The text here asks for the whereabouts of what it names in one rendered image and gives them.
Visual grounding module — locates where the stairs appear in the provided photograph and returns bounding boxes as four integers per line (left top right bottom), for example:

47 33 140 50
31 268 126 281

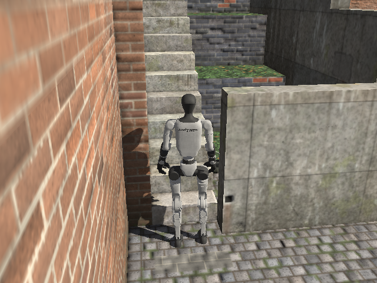
143 0 217 225

